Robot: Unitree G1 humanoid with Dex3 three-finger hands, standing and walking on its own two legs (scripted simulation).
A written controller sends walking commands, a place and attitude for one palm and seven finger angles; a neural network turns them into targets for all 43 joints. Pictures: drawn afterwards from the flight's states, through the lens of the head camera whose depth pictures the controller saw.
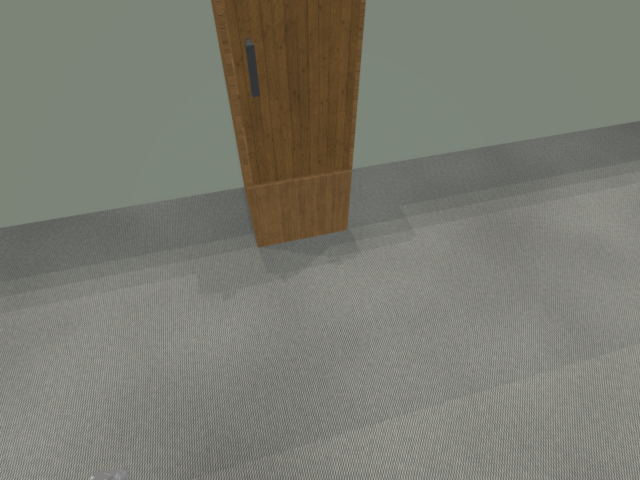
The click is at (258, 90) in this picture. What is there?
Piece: cupboard door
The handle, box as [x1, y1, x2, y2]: [245, 38, 259, 96]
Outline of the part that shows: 245,38 251,92 253,96 259,95 254,47 253,43 250,42 248,38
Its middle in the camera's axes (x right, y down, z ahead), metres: -0.19 -0.47 +1.06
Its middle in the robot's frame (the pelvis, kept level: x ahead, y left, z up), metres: +1.10 +0.25 +0.02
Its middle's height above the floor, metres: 0.79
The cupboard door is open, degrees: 0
